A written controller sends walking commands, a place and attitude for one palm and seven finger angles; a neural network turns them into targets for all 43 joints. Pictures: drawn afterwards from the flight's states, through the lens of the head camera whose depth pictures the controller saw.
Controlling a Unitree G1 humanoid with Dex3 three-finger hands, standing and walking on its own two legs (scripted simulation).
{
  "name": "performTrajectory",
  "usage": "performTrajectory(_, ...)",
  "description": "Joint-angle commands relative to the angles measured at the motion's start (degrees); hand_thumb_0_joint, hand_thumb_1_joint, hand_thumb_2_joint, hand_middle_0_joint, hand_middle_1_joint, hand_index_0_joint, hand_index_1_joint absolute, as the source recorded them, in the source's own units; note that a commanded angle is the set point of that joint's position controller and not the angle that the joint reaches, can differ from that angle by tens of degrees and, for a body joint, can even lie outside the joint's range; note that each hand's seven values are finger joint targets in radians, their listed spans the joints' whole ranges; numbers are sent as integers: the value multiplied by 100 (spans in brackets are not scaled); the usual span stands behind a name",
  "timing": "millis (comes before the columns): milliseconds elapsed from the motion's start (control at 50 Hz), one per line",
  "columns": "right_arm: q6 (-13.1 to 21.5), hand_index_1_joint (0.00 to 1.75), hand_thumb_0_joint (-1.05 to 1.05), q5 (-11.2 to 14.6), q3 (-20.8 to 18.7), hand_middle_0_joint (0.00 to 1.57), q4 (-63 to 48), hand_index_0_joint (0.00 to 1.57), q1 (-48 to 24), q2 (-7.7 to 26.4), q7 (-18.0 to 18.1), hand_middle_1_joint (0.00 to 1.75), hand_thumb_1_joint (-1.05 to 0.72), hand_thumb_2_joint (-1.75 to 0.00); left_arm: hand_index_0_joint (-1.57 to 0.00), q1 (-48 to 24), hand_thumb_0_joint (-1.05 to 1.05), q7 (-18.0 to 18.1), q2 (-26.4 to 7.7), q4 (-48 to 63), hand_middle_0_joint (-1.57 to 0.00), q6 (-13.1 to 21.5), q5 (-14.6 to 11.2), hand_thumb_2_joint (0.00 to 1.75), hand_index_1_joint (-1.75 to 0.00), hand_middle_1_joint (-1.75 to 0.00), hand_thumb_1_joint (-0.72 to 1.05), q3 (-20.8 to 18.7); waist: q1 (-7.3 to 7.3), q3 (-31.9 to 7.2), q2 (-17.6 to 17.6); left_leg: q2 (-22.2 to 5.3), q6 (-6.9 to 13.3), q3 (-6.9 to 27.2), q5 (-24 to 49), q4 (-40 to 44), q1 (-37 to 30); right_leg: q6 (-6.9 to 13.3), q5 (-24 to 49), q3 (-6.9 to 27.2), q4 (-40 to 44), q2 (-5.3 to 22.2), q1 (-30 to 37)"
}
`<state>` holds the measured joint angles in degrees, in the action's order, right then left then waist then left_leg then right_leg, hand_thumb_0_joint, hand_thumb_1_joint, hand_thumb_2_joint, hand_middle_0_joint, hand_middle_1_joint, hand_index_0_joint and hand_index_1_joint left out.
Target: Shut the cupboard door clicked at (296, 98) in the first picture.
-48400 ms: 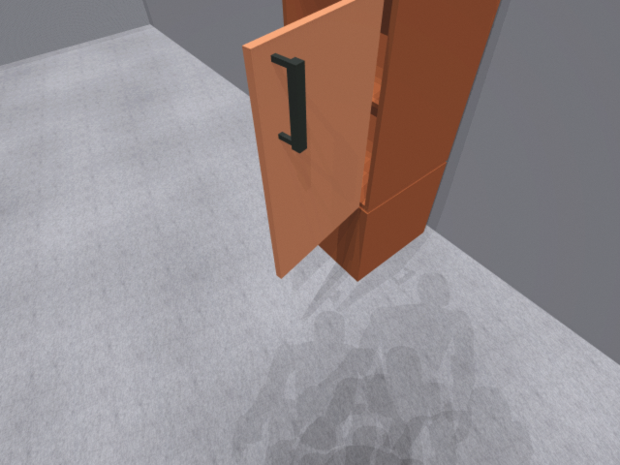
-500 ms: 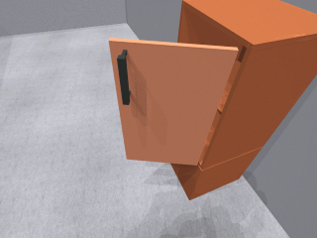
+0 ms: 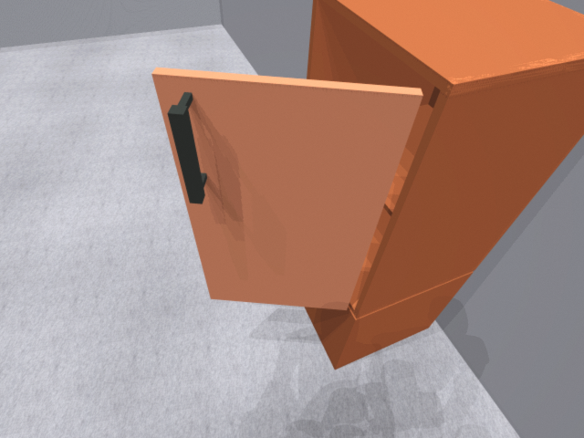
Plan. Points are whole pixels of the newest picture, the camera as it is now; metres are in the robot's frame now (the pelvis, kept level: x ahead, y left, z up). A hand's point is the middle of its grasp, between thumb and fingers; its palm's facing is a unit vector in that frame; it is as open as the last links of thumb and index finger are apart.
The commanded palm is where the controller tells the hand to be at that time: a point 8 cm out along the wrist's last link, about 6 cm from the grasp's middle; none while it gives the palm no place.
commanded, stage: come to a stop and stand still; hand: left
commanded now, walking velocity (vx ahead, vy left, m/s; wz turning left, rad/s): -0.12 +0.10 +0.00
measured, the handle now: (192, 151) +0.45 +0.18 +0.15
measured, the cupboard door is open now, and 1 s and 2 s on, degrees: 63 63 63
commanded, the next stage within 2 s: look again from close up in 0.68 s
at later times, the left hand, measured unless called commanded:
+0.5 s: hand out of the picture -0.03 +0.25 -0.17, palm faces +0.01 -0.96 -0.27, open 7.4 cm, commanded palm none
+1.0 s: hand out of the picture -0.08 +0.20 -0.17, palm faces +0.01 -0.98 -0.18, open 7.4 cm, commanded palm none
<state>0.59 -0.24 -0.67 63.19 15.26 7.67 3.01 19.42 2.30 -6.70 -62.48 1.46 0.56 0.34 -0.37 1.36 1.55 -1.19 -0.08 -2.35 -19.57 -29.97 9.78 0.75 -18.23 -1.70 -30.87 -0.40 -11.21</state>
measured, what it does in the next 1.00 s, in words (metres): shifts its weight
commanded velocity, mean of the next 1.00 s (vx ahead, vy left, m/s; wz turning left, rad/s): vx -0.01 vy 0.01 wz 0.00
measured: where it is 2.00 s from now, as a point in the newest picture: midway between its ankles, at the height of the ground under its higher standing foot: outside the picture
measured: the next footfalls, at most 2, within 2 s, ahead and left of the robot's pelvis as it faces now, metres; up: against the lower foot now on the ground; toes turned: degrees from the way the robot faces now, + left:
none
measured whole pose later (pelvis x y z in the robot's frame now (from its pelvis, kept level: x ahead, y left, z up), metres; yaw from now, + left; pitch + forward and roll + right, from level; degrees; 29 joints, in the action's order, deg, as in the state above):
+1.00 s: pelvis -0.06 +0.04 +0.00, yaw +0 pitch -1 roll +0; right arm 0.5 -0.5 -0.2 62.3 15.5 10.2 0.6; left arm 19.2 1.5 -9.1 -63.0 0.6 0.9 1.4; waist -0.4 1.6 0.6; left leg 2.7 3.4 -3.9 -12.3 -25.1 11.8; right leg -2.0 -12.1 2.4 -26.8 1.9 -13.5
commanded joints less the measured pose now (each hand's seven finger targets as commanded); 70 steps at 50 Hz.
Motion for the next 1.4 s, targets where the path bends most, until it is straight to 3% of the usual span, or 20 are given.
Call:
performTrajectory(0,1,30,0,23,-144,20,-274,20,333,517,-5,30,-90,-90,-20,560,0,141,-958,277,-20,24,18,90,-30,-30,90,-217,-17,-261,136,-282,65,20,2418,-65,219,209,5433,789,4,1080,610)
performTrajectory(60,-60,30,0,9,-166,20,-434,20,205,549,-39,30,-90,-90,-20,395,0,131,-999,413,-20,-48,39,90,-30,-30,90,-249,-1,-319,196,-268,70,45,2104,-78,186,341,4683,874,79,1165,454)
performTrajectory(140,-50,30,0,-22,-171,20,-527,20,32,667,-78,30,-90,-90,-20,42,0,94,-880,642,-20,-113,39,90,-30,-30,90,-200,30,-242,-121,-467,202,300,2475,238,-153,196,2715,662,200,812,-94)
performTrajectory(160,16,30,0,37,-218,20,-979,20,-567,968,-136,30,-90,-90,-20,453,0,247,-1062,406,-20,-21,64,90,-30,-30,90,-230,-137,51,-624,-565,65,55,2480,-698,83,99,3961,928,376,1034,-307)
performTrajectory(180,-30,30,0,39,-149,20,-1123,20,-489,811,-179,30,-90,-90,-20,244,0,213,-1292,536,-20,35,74,90,-30,-30,90,-217,77,109,-442,-293,5,60,1334,-517,469,270,4284,1068,400,1298,-161)
performTrajectory(200,-40,30,0,-1,-159,20,-1082,20,35,599,-200,30,-90,-90,-20,21,0,162,-1296,711,-20,29,75,90,-30,-30,90,-202,243,-495,179,-219,73,146,492,-111,285,385,3287,1046,259,1291,-22)
performTrajectory(220,-45,30,0,-18,-167,20,-1084,20,61,706,-202,30,-90,-90,-20,-217,0,126,-1178,824,-20,-2,58,90,-30,-30,90,-155,230,-567,314,-245,121,240,562,54,144,330,2187,882,294,1077,-124)
performTrajectory(240,-25,30,0,-30,-182,20,-1116,20,-28,780,-220,30,-90,-90,-20,-339,0,98,-1157,905,-20,-35,61,90,-30,-30,90,-141,194,-401,68,-332,179,416,890,277,149,237,1370,753,296,856,-302)
performTrajectory(280,10,30,0,-69,-166,20,-1197,20,-254,926,-235,30,-90,-90,-20,-348,0,65,-1105,954,-20,-123,87,90,-30,-30,90,-117,37,147,-739,-594,340,777,806,731,637,112,235,470,303,480,-447)
performTrajectory(320,0,30,0,-77,-166,20,-1301,20,-359,1047,-252,30,-90,-90,-20,-259,0,26,-1077,934,-20,-174,93,90,-30,-30,90,-99,-23,452,-496,-621,376,1005,-382,1216,1164,47,-40,296,251,341,-333)
performTrajectory(360,-11,30,0,-90,-195,20,-1339,20,-385,1147,-269,30,-90,-90,-20,-175,0,-5,-1041,924,-20,-202,108,90,-30,-30,90,-96,-51,545,-464,-620,387,1112,-1210,1553,1408,31,-83,203,166,307,-295)
performTrajectory(400,-2,30,0,-91,-186,20,-1313,20,-347,1156,-276,30,-90,-90,-20,-91,0,-23,-1057,929,-20,-194,113,90,-30,-30,90,-94,-76,421,-493,-612,407,1114,-1262,1624,1372,31,-15,168,144,318,-241)
performTrajectory(460,-17,30,0,-94,-212,20,-1258,20,-294,1194,-285,30,-90,-90,-20,18,0,-34,-1026,910,-20,-186,115,90,-30,-30,90,-105,-75,368,-239,-623,415,1166,-1475,1698,1371,24,-121,194,199,312,-276)
performTrajectory(700,60,30,0,-50,-130,20,-740,20,64,1101,-262,30,-90,-90,-20,137,0,-41,-1017,557,-20,-28,78,90,-30,-30,90,-46,50,313,-132,-457,352,974,-767,1517,780,105,-96,738,744,467,-563)
performTrajectory(1080,161,30,0,-12,-30,20,-151,20,117,805,-198,30,-90,-90,-20,52,0,2,-895,190,-20,60,30,90,-30,-30,90,-7,37,92,-55,-395,261,560,951,1042,199,87,999,840,911,616,-222)
performTrajectory(1300,147,30,0,-24,-6,20,-60,20,40,795,-181,30,-90,-90,-20,-123,0,7,-924,225,-20,41,24,90,-30,-30,90,-29,29,156,-51,-421,218,536,1222,1070,141,77,1246,804,932,610,-89)
performTrajectory(1320,163,30,0,27,-16,20,-449,20,-318,948,-203,30,-90,-90,-20,224,0,209,-977,32,-20,66,91,90,-30,-30,90,-45,-121,239,-118,-563,83,287,1654,94,344,-2,2171,777,825,816,-158)
performTrajectory(1340,1213,30,0,37,-359,20,-2340,20,200,2208,350,30,-90,-90,-20,-4899,0,210,-4505,9464,-20,1610,-672,90,-30,-30,90,-2858,872,-2056,-463,-284,168,690,2692,210,-1220,-10,2097,194,-226,236,211)
performTrajectory(1360,1639,30,0,347,-18,20,-2303,20,-428,1253,379,30,-90,-90,-22,-855,0,154,-1323,7831,-22,1151,-735,90,-32,-32,90,-257,123,-2980,-2298,-186,-9,486,3373,30,-1851,31,1060,-220,-644,-51,-451)
performTrajectory(1380,1915,30,0,183,25,20,-2419,20,-592,1151,256,30,-90,-90,-24,803,0,133,-211,7563,-24,422,-1147,90,-34,-34,90,-11,14,-2409,-2282,-312,-302,619,3926,391,-1298,41,633,-396,-598,-19,-570)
